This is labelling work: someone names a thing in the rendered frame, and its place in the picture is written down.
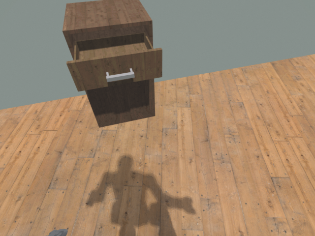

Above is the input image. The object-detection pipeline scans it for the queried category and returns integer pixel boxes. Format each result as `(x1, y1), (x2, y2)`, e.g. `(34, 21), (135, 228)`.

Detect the handle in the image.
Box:
(106, 68), (135, 82)

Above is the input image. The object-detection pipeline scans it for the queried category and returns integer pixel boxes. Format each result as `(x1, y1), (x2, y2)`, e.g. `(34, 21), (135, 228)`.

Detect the drawer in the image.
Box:
(66, 32), (162, 91)

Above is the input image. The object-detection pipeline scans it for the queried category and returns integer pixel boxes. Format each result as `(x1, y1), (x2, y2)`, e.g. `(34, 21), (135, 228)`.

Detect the cabinet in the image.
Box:
(63, 0), (155, 128)

